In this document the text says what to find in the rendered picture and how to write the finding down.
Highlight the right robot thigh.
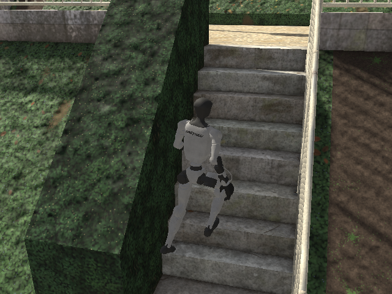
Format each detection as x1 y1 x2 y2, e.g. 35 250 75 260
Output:
200 172 222 198

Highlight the right robot upper arm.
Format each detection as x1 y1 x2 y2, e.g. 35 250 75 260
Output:
209 127 222 165

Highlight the robot right hand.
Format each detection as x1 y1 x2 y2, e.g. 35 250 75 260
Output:
220 183 234 201

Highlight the left robot upper arm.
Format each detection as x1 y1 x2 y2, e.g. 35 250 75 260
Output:
173 119 190 149

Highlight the humanoid robot head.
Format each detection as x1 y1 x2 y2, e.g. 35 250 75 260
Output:
189 97 213 128

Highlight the right robot forearm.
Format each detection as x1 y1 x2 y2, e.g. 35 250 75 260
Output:
214 156 230 186

